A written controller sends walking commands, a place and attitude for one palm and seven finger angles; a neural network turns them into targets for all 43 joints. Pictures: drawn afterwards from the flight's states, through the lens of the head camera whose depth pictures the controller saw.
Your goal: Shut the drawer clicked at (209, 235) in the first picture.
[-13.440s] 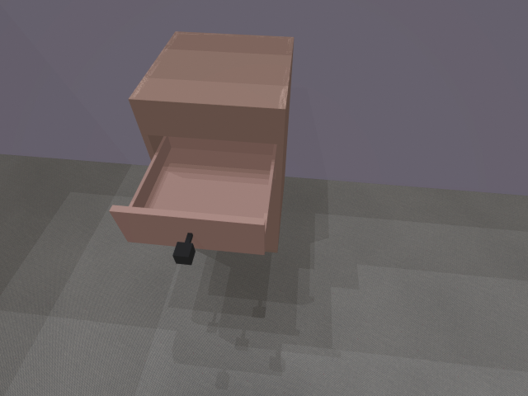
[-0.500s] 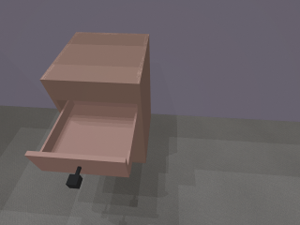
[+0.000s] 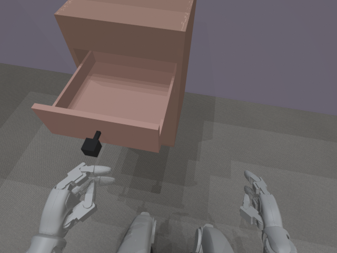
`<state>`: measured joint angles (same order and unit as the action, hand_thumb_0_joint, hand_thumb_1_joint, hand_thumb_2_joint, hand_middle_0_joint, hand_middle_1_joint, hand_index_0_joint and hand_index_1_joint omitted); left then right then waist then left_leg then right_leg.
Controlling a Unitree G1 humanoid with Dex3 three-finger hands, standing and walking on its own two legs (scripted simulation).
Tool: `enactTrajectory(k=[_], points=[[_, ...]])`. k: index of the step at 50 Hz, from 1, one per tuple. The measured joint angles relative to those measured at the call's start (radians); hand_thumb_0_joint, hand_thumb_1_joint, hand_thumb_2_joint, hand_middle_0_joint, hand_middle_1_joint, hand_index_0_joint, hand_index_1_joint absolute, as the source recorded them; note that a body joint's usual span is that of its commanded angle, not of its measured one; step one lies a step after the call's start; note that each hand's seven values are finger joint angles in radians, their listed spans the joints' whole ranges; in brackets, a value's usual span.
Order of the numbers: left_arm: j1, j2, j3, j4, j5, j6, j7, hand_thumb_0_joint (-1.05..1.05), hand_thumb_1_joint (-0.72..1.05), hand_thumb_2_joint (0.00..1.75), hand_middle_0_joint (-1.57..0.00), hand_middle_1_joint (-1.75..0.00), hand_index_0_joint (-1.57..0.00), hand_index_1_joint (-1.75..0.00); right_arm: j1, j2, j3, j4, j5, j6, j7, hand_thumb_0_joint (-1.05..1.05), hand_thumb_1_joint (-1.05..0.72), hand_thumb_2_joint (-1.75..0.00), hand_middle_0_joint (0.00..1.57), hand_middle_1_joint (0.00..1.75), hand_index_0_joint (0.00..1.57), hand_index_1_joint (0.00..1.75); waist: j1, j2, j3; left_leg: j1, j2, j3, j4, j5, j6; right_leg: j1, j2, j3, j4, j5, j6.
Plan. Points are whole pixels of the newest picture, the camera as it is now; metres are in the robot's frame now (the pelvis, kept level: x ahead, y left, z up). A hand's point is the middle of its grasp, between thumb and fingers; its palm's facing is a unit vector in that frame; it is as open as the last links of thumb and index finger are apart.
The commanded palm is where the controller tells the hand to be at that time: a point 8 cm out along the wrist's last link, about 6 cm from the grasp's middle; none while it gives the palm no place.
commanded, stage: raise the hand and make a fist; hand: left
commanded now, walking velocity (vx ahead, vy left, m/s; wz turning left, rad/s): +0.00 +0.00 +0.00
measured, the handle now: (94, 142) +0.41 +0.28 -0.09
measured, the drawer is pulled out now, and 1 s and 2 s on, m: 0.29 0.29 0.29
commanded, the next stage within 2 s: bring the fist close to the handle in 1.30 s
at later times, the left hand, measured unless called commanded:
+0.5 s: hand (83, 193) +0.23 +0.21 +0.02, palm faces -0.07 -1.00 -0.05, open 3.1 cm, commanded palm +0.21 +0.27 +0.03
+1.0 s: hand (68, 189) +0.23 +0.26 +0.01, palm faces -0.06 -1.00 -0.07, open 3.2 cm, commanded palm +0.21 +0.31 +0.02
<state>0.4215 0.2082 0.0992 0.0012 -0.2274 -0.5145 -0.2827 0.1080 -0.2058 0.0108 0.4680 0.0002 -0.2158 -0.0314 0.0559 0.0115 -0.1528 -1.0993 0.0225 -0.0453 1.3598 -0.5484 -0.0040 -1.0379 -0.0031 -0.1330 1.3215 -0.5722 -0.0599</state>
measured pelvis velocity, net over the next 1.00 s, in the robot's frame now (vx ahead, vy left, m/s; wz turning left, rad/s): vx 0.01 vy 0.02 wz -0.03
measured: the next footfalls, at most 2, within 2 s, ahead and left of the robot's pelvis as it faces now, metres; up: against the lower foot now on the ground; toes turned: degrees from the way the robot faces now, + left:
none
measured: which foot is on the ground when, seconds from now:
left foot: down 0.00-1.00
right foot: down 0.00-1.00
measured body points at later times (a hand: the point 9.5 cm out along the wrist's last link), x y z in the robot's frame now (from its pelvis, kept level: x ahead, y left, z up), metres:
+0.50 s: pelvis +0.00 +0.03 +0.00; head +0.09 +0.04 +0.44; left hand +0.22 +0.27 +0.03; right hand +0.17 -0.24 -0.08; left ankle +0.06 +0.12 -0.61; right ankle +0.04 -0.09 -0.61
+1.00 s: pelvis +0.01 +0.02 -0.02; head +0.12 +0.04 +0.42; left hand +0.23 +0.31 +0.02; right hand +0.21 -0.21 -0.10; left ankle +0.06 +0.12 -0.61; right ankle +0.04 -0.09 -0.61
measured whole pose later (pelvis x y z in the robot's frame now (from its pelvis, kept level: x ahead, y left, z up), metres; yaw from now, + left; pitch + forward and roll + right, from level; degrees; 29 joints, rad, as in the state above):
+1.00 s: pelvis +0.01 +0.02 -0.02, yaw -2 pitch +23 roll -5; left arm 0.33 0.32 0.34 0.10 -0.36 -0.43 -0.48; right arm 0.14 -0.23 0.01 0.57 0.03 -0.20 -0.04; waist 0.01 0.03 -0.18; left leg -1.26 0.03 -0.04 1.44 -0.59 0.03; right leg -1.18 0.00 -0.13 1.37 -0.59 -0.03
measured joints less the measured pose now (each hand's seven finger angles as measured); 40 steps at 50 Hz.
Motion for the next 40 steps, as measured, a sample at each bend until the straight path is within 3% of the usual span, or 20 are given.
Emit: enactTrajectory(k=[5, 10, 15, 21, 32, 40], points=[[-0.102, 0.021, 0.0, 0.008, -0.016, 0.08, -0.052, 0.01, 0.9, 0.9, -0.73, -0.87, -0.73, -0.87, 0.046, 0.029, 0.046, 0.07, 0.009, 0.009, -0.008, 0.01, -0.9, -0.9, 0.21, 0.3, 0.2, 0.3, -0.014, 0.027, 0.004, -0.058, 0.001, -0.002, 0.02, 0.014, 0.01, -0.053, 0.0, -0.002, 0.009, 0.02, 0.009], [-0.121, 0.023, 0.035, 0.029, -0.025, 0.167, -0.024, 0.01, 0.9, 0.9, -0.83, -0.98, -0.83, -0.98, 0.107, 0.035, 0.033, 0.106, 0.018, 0.034, -0.016, 0.01, -0.9, -0.9, 0.21, 0.3, 0.21, 0.3, -0.048, 0.03, 0.004, -0.058, 0.004, 0.022, -0.003, 0.026, 0.022, -0.063, 0.002, 0.022, -0.011, 0.039, 0.021], [-0.08, 0.032, 0.072, 0.037, -0.027, 0.119, 0.011, 0.01, 0.9, 0.9, -0.93, -1.09, -0.92, -1.09, 0.144, 0.002, -0.001, 0.121, 0.018, 0.034, -0.024, 0.01, -0.9, -0.9, 0.21, 0.3, 0.2, 0.3, -0.072, 0.023, -0.008, -0.052, 0.003, 0.037, -0.024, 0.031, 0.032, -0.061, 0.001, 0.037, -0.03, 0.049, 0.031], [-0.055, 0.048, 0.078, 0.063, -0.035, 0.055, -0.006, 0.01, 0.9, 0.9, -1.05, -1.22, -1.04, -1.22, 0.134, -0.049, -0.028, 0.11, 0.02, 0.018, -0.027, 0.01, -0.9, -0.9, 0.2, 0.3, 0.2, 0.3, -0.08, 0.016, -0.017, -0.067, -0.004, 0.04, -0.014, 0.023, 0.041, -0.073, -0.005, 0.04, -0.022, 0.04, 0.04], [-0.056, 0.056, 0.092, 0.043, -0.038, 0.053, -0.038, 0.01, 0.9, 0.9, -1.27, -1.46, -1.26, -1.46, 0.05, -0.035, -0.021, 0.056, 0.015, 0.016, -0.012, 0.01, -0.91, -0.9, 0.2, 0.3, 0.2, 0.3, -0.06, 0.007, -0.025, -0.09, -0.007, 0.028, 0.016, -0.001, 0.042, -0.087, -0.007, 0.029, -0.003, 0.018, 0.042], [-0.061, 0.078, 0.151, 0.061, -0.068, 0.074, -0.103, 0.01, 0.9, 0.9, -1.37, -1.56, -1.36, -1.56, 0.023, -0.003, 0.004, 0.051, 0.017, 0.033, -0.008, 0.01, -0.9, -0.9, 0.2, 0.3, 0.2, 0.3, -0.042, 0.01, -0.03, -0.113, -0.003, 0.014, 0.04, -0.018, 0.036, -0.103, -0.002, 0.016, 0.014, 0.001, 0.036]])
